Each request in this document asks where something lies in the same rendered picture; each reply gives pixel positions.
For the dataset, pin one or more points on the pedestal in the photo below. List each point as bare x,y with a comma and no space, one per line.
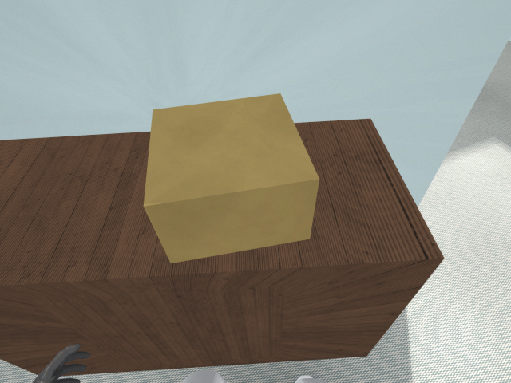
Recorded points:
80,261

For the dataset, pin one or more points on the carton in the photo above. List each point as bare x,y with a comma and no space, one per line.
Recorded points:
228,176

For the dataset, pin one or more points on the robot left hand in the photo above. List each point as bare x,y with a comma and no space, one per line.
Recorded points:
56,367

